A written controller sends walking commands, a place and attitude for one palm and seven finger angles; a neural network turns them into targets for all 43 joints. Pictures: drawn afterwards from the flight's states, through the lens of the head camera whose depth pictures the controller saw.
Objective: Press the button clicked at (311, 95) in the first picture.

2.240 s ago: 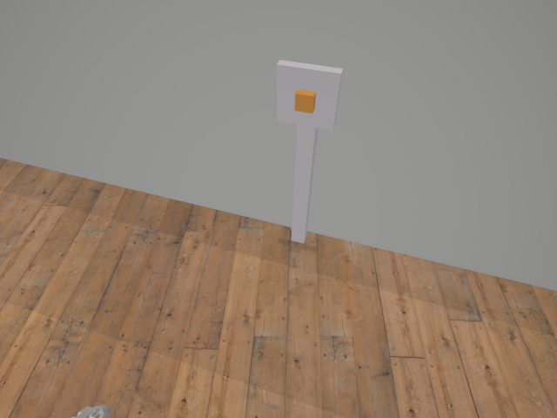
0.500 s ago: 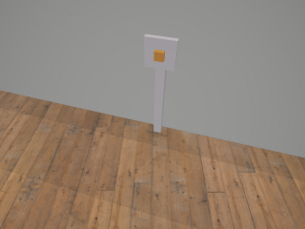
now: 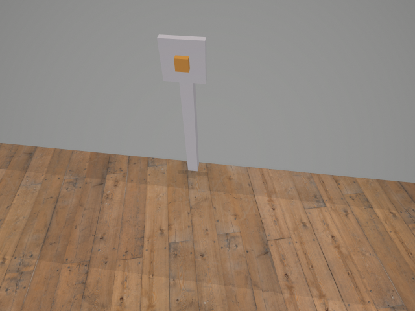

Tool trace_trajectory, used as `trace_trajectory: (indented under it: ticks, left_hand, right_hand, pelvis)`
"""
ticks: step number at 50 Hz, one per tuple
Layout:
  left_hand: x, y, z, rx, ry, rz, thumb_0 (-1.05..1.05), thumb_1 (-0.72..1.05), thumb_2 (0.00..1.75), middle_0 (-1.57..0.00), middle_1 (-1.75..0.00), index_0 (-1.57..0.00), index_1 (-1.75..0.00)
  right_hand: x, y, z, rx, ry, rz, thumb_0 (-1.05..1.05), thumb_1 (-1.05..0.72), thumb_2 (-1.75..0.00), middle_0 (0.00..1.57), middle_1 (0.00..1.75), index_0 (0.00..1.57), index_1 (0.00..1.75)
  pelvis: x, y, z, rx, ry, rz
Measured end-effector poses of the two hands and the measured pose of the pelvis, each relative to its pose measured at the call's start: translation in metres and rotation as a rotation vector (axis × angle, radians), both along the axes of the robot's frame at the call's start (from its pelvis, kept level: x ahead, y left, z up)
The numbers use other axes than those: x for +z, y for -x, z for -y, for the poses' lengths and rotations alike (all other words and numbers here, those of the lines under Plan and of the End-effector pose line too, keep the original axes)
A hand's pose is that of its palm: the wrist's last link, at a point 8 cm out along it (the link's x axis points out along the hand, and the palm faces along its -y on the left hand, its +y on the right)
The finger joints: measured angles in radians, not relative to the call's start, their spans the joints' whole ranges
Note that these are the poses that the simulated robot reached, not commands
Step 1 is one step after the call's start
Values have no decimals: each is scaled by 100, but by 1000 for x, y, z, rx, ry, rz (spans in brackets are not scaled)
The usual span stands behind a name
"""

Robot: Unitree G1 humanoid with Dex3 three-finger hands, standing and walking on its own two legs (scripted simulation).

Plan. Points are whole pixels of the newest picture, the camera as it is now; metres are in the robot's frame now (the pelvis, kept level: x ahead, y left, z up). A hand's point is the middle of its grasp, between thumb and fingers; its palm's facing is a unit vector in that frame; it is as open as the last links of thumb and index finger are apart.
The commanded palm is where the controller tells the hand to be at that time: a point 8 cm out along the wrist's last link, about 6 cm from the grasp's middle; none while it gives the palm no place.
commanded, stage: take the last steps up to it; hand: left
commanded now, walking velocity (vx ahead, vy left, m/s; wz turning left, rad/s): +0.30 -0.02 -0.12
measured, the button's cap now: (182, 63) +0.96 +0.16 -0.02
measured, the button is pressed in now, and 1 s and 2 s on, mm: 0 0 0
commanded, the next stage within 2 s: come to a stop and stand still in 1.36 s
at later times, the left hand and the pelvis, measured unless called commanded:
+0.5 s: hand out of the picture +0.06 +0.23 -0.17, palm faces +0.01 -0.99 -0.11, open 7.4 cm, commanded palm none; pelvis +0.08 +0.06 +0.02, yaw -4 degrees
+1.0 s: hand (167, 212) +0.40 +0.15 -0.17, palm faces -0.10 -0.99 -0.11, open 7.4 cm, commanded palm none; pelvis +0.26 +0.01 -0.01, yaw -4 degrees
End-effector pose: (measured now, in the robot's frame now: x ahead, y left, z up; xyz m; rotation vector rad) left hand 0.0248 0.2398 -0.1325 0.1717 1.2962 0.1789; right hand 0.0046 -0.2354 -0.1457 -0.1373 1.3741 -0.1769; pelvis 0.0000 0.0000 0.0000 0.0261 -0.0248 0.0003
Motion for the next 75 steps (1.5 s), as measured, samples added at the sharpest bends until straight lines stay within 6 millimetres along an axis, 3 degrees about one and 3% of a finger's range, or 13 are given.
trace_trajectory:
  ticks: [4, 12, 20, 27, 33, 39, 45, 47, 50, 57, 65, 69, 75]
  left_hand:
    - [4, 14, 6, 24, -1, -6, 0, 91, 89, -20, -30, -20, -30]
    - [10, 46, 8, 54, 61, -125, 0, 91, 89, -20, -30, -20, -30]
    - [-14, 29, -22, 53, 124, -190, 0, 91, 89, -20, -30, -20, -30]
    - [-6, -62, -46, -24, 120, -91, 1, 91, 89, -20, -30, -19, -30]
    - [-3, -149, -45, -85, 113, -11, 0, 91, 90, -19, -30, -19, -30]
    - [-3, -242, -18, -178, 122, 50, 0, 91, 90, -19, -30, -19, -30]
    - [-6, -341, 28, -246, 131, 161, 0, 91, 90, -19, -30, -19, -30]
    - [-11, -362, 38, -227, 127, 218, 0, 91, 89, -20, -30, -19, -30]
    - [-10, -366, 42, -179, 124, 220, 0, 91, 89, -20, -30, -19, -30]
    - [2, -354, 9, -73, 35, 147, -5, 96, 89, -20, -30, -20, -30]
    - [-16, -320, -16, 4, 73, -56, -1, 93, 89, -20, -30, -19, -30]
    - [-21, -316, -23, 10, 93, -162, 0, 92, 89, -20, -30, -19, -30]
    - [-4, -353, -22, -11, 94, -166, 0, 92, 89, -20, -30, -19, -30]
  right_hand:
    - [0, -7, 5, 5, -8, -3, 1, -90, -89, 20, 30, 20, 30]
    - [30, -57, -5, 18, 24, 121, 0, -91, -90, 20, 30, 20, 29]
    - [38, -91, -46, 7, 69, 190, 0, -91, -90, 20, 30, 20, 30]
    - [44, -51, -80, -100, 57, 46, 0, -92, -89, 20, 30, 20, 30]
    - [45, -8, -113, -193, 2, -148, 0, -92, -89, 20, 30, 20, 30]
    - [50, 13, -138, -283, -65, -318, 0, -91, -89, 20, 30, 20, 30]
    - [45, -1, -136, -336, -121, -448, 0, -90, -89, 20, 30, 20, 30]
    - [36, -18, -124, -332, -133, -467, 0, -90, -89, 20, 30, 20, 30]
    - [23, -68, -95, -291, -111, -402, 0, -90, -89, 20, 30, 20, 30]
    - [16, -253, -26, -135, -4, -23, 0, -91, -90, 20, 30, 20, 29]
    - [40, -415, -7, 11, 97, 248, 1, -94, -90, 20, 30, 19, 29]
    - [43, -449, -23, 36, 102, 294, 0, -93, -90, 20, 30, 20, 29]
    - [41, -439, -39, -29, 72, 189, -1, -95, -89, 20, 30, 20, 30]
  pelvis:
    - [3, -6, 2, -2, 15, -5]
    - [19, -27, -14, -24, 36, -29]
    - [11, -58, -49, -58, 62, -14]
    - [24, -95, -62, -85, 64, -7]
    - [24, -129, -61, -98, 59, -7]
    - [18, -169, -50, -105, 51, -10]
    - [2, -220, -26, -99, 48, -15]
    - [-7, -238, -15, -85, 37, -14]
    - [-6, -256, -7, -71, 60, -1]
    - [9, -299, -4, -50, 80, -17]
    - [6, -355, -26, -57, 88, 3]
    - [4, -378, -36, -78, 63, 11]
    - [19, -405, -39, -87, 46, -4]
